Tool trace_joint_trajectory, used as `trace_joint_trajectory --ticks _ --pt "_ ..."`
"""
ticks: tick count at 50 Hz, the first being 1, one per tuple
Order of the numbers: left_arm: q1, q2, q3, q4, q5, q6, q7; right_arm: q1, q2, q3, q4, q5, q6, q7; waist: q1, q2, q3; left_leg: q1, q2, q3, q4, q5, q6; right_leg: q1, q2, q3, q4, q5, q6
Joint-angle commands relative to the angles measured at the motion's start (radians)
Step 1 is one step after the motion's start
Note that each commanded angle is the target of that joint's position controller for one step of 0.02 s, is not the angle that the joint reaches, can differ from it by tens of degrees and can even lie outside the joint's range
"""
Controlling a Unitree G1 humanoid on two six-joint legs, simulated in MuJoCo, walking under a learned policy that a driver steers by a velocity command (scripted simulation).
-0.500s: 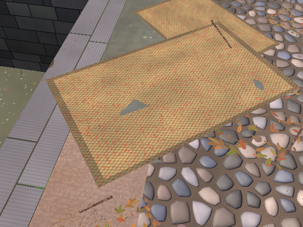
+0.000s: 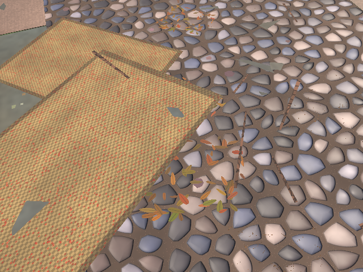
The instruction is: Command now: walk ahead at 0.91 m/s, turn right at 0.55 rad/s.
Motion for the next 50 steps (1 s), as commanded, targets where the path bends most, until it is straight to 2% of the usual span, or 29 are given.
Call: trace_joint_trajectory --ticks 1,4,9,11,13,15,16,17,18,19,20,21,22,25,28,30,33,35,36,37,38,39,40,41,42,43,44,46,50 --pt "0.015 0.126 0.026 -0.048 -0.007 -0.063 0.01 0.043 -0.107 -0.015 -0.037 0.0 0.014 0.006 -0.017 -0.091 0.002 -0.21 0.014 0.014 -0.065 0.125 -0.001 0.125 -0.215 0.383 -0.457 -0.047 -0.111" --pt "0.124 0.124 0.025 0.004 -0.013 -0.09 0.001 -0.094 -0.085 -0.004 -0.054 0.028 0.021 0.018 0.037 -0.05 0.085 -0.318 -0.006 0.071 -0.218 0.243 0.017 0.208 -0.197 0.257 -0.517 0.29 -0.056" --pt "0.199 0.088 -0.004 0.074 -0.004 -0.118 0.011 -0.246 -0.03 0.025 -0.081 0.06 0.004 0.037 0.071 -0.076 0.114 -0.255 -0.117 0.141 -0.503 0.383 0.099 0.297 -0.193 0.036 -0.589 0.739 0.033" --pt "0.167 0.105 -0.008 0.089 0.003 -0.125 0.024 -0.215 -0.039 0.027 -0.064 0.065 0.0 0.038 0.031 -0.101 0.082 -0.13 -0.18 0.169 -0.594 0.423 0.143 0.343 -0.213 -0.032 -0.581 1.051 0.074" --pt "0.141 0.15 0.003 0.092 0.016 -0.121 0.049 -0.121 -0.084 0.016 -0.021 0.065 0.006 0.03 -0.03 -0.153 -0.017 0.005 -0.255 0.207 -0.597 0.392 0.164 0.451 -0.248 -0.066 -0.463 1.454 0.111" --pt "0.075 0.188 0.019 0.08 0.047 -0.092 0.074 0.16 -0.16 -0.013 0.07 0.061 0.018 0.017 -0.175 -0.181 -0.148 0.243 -0.325 0.217 -0.567 0.272 0.197 0.482 -0.278 -0.085 -0.099 1.72 0.133" --pt "0.002 0.214 0.03 0.062 0.054 -0.077 0.079 0.373 -0.195 -0.035 0.138 0.063 0.02 0.009 -0.28 -0.172 -0.188 0.404 -0.301 0.166 -0.618 0.228 0.232 0.404 -0.267 -0.087 0.217 1.686 0.133" --pt "-0.104 0.21 0.033 0.044 0.041 -0.076 0.074 0.552 -0.226 -0.061 0.19 0.065 0.022 -0.004 -0.39 -0.059 -0.18 0.587 -0.236 0.048 -0.716 0.186 0.305 0.179 -0.134 -0.115 0.747 1.179 0.127" --pt "-0.133 -0.012 -0.025 -0.02 0.05 -0.111 0.046 0.465 -0.214 -0.057 0.218 0.061 0.034 -0.009 -0.203 0.253 -0.084 0.764 -0.1 -0.257 -0.592 0.354 0.366 -0.358 0.062 -0.003 1.111 -0.11 0.137" --pt "0.013 -0.023 -0.049 -0.089 0.002 -0.13 0.029 0.29 -0.238 -0.061 0.153 0.051 0.029 -0.014 -0.06 0.267 -0.25 0.861 0.069 -0.785 -0.879 -0.03 0.552 -0.571 0.037 0.204 1.18 -0.121 0.145" --pt "-0.033 0.072 -0.05 -0.069 0.027 -0.148 0.021 0.228 -0.166 -0.059 0.111 0.05 0.026 -0.018 -0.074 0.015 -0.168 0.728 0.086 -0.845 -1.04 -0.277 0.51 -0.559 -0.044 0.232 1.054 -0.004 0.105" --pt "-0.079 0.101 -0.046 -0.071 0.033 -0.153 0.013 0.199 -0.116 -0.047 0.121 0.047 0.023 -0.021 -0.025 -0.133 -0.053 0.532 0.059 -0.767 -1.079 -0.297 0.458 -0.505 -0.089 0.217 0.93 0.062 0.092" --pt "-0.124 0.086 -0.052 -0.083 0.055 -0.141 0.016 0.183 -0.105 -0.041 0.133 0.049 0.011 -0.02 0.01 -0.193 0.027 0.377 0.002 -0.664 -1.088 -0.18 0.415 -0.455 -0.121 0.197 0.847 0.052 0.102" --pt "-0.159 0.046 -0.079 -0.121 0.076 -0.078 0.01 0.174 -0.132 -0.037 0.138 0.059 -0.034 -0.024 0.068 -0.155 0.119 0.07 -0.113 -0.468 -1.133 -0.045 0.385 -0.34 -0.191 0.13 0.602 0.056 0.16" --pt "-0.354 0.021 -0.097 -0.198 0.041 -0.079 -0.004 0.203 -0.141 -0.05 0.136 0.069 -0.047 -0.023 -0.011 -0.084 0.14 -0.012 -0.183 -0.359 -1.161 0.185 0.336 -0.231 -0.198 0.057 0.247 0.295 0.19" --pt "-0.419 -0.008 -0.105 -0.22 0.021 -0.081 -0.007 0.252 -0.152 -0.06 0.147 0.082 -0.046 -0.018 -0.075 -0.044 0.092 0.074 -0.193 -0.345 -1.128 0.374 0.282 -0.161 -0.158 0.03 0.08 0.462 0.179" --pt "-0.444 0.016 -0.095 -0.236 0.014 -0.088 0.004 0.282 -0.18 -0.075 0.154 0.075 -0.037 -0.021 -0.11 0.007 0.026 0.296 -0.166 -0.36 -1.024 0.614 0.246 -0.142 -0.109 0.034 -0.062 0.464 0.156" --pt "-0.35 0.073 -0.07 -0.211 0.016 -0.097 0.02 0.261 -0.207 -0.083 0.147 0.07 -0.038 -0.03 -0.061 0.014 -0.068 0.38 -0.162 -0.368 -0.852 0.842 0.201 0.023 -0.062 0.048 -0.133 0.368 0.138" --pt "-0.211 0.122 -0.046 -0.176 0.008 -0.103 0.032 0.225 -0.246 -0.092 0.139 0.062 -0.041 -0.028 0.021 0.025 -0.16 0.381 -0.163 -0.37 -0.676 0.883 0.181 0.179 -0.061 0.068 -0.135 0.287 0.127" --pt "0.001 0.174 -0.018 -0.123 0.01 -0.11 0.048 0.153 -0.254 -0.095 0.12 0.059 -0.051 -0.023 0.145 0.019 -0.257 0.266 -0.197 -0.355 -0.448 0.778 0.168 0.419 -0.126 0.111 -0.108 0.214 0.108" --pt "0.235 0.247 0.015 -0.08 0.039 -0.112 0.069 0.121 -0.125 -0.063 0.086 0.056 -0.063 -0.024 0.213 -0.114 -0.392 0.104 -0.243 -0.27 -0.122 0.282 0.178 0.655 -0.356 0.315 -0.093 -0.131 0.08" --pt "0.159 0.316 0.032 -0.085 0.066 -0.104 0.06 0.247 -0.003 -0.022 0.015 0.116 -0.059 -0.026 0.08 -0.458 -0.53 -0.182 -0.316 -0.146 0.149 -0.219 0.14 0.819 -0.639 0.901 -0.293 -0.296 -0.037" --pt "0.058 0.227 0.037 -0.097 0.051 -0.09 0.052 0.186 -0.097 -0.024 0.042 0.085 -0.034 -0.038 0.084 -0.304 -0.407 -0.309 -0.205 -0.106 0.196 -0.096 0.156 0.7 -0.573 0.903 -0.341 -0.485 -0.05" --pt "-0.002 0.12 0.012 -0.099 0.04 -0.088 0.048 0.085 -0.132 -0.035 0.043 0.062 -0.022 -0.029 0.098 -0.17 -0.25 -0.319 -0.164 -0.08 0.142 -0.005 0.15 0.552 -0.506 0.688 -0.339 -0.369 -0.024" --pt "-0.009 0.08 0.003 -0.073 0.043 -0.088 0.043 0.04 -0.125 -0.037 0.037 0.052 -0.013 -0.016 0.086 -0.085 -0.155 -0.298 -0.136 -0.068 0.102 0.024 0.142 0.43 -0.465 0.537 -0.347 -0.162 -0.008" --pt "0.022 0.067 -0.002 -0.035 0.041 -0.091 0.045 -0.012 -0.103 -0.035 0.018 0.036 -0.002 0.001 0.077 -0.079 -0.098 -0.286 -0.107 -0.069 0.074 0.027 0.139 0.356 -0.419 0.409 -0.361 -0.023 0.015" --pt "0.049 0.051 -0.006 -0.001 0.035 -0.099 0.043 -0.005 -0.071 -0.028 0.001 0.031 0.013 0.017 0.05 -0.133 -0.071 -0.28 -0.09 -0.064 0.067 0.026 0.133 0.309 -0.408 0.333 -0.371 0.046 0.025" --pt "0.083 0.012 -0.013 0.05 0.009 -0.117 0.027 -0.06 -0.025 -0.01 -0.046 0.031 0.038 0.031 0.025 -0.144 -0.031 -0.329 -0.058 -0.052 0.064 0.037 0.134 0.275 -0.398 0.214 -0.399 0.186 0.049" --pt "0.017 0.05 -0.007 0.066 0.007 -0.143 0.019 -0.183 -0.03 0.013 -0.142 0.033 0.047 0.054 -0.03 -0.144 0.047 -0.302 -0.052 0.003 -0.115 0.232 0.132 0.152 -0.353 -0.039 -0.491 0.404 0.08"
Keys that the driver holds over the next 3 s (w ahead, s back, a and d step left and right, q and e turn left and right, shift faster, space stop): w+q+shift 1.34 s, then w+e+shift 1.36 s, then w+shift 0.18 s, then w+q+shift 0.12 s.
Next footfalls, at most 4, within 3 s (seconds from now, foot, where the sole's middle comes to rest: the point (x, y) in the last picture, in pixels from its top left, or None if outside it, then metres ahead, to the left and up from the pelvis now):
0.34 left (196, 266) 0.49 0.02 -0.76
0.76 right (213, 159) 0.95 -0.07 -0.76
1.20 left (126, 126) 1.17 0.33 -0.76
1.62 right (79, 78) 1.53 0.63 -0.76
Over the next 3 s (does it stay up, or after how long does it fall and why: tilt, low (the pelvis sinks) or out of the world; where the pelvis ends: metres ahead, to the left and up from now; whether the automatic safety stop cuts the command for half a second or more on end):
stays up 2.37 1.18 0.00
